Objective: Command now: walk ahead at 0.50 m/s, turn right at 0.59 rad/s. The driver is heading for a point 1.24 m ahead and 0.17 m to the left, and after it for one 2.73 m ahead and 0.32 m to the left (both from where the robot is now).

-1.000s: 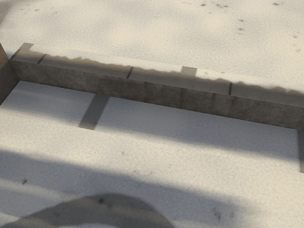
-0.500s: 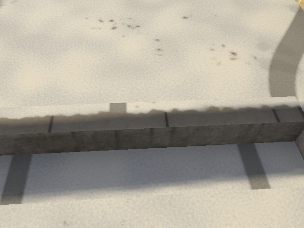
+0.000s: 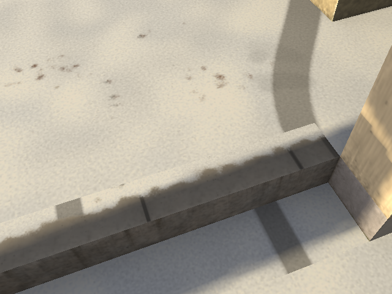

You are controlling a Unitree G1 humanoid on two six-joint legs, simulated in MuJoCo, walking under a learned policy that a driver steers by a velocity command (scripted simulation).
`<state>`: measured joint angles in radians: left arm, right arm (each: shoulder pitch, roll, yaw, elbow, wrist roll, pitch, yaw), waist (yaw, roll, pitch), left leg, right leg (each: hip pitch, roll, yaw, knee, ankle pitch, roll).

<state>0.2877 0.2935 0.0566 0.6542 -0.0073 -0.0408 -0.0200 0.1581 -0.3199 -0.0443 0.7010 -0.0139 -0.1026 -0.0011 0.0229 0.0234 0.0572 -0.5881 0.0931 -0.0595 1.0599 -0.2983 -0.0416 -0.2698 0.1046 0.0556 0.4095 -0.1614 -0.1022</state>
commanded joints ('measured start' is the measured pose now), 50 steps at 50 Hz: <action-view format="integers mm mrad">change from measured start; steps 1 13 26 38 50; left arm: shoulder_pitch -37 77 20 -134 -103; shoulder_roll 175 169 28 58 64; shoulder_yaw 49 41 -14 -8 -19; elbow -62 51 10 10 86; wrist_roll -3 -7 19 32 16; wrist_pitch -21 -10 40 33 9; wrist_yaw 26 27 46 46 51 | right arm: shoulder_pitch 10 -155 -55 2 15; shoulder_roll -79 -101 -88 -49 -44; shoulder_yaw -21 -22 -6 32 33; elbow -60 -100 19 116 184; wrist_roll -8 0 -13 -11 3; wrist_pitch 6 -32 11 50 68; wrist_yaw -6 30 26 4 -9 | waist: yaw -33 27 14 -27 -37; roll -68 -148 107 -99 -56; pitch -82 -32 -187 -63 -122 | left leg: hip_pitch -49 113 332 313 402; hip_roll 1 -93 100 -68 -65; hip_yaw -8 22 -50 21 28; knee -124 -606 -733 -666 -609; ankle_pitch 132 250 868 63 220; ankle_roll -35 57 259 57 47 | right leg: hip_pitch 49 239 10 88 115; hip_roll -248 -275 -135 -172 -157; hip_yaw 266 285 0 54 38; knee -191 -13 340 30 85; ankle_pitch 219 320 -116 102 286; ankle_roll -183 -61 177 92 85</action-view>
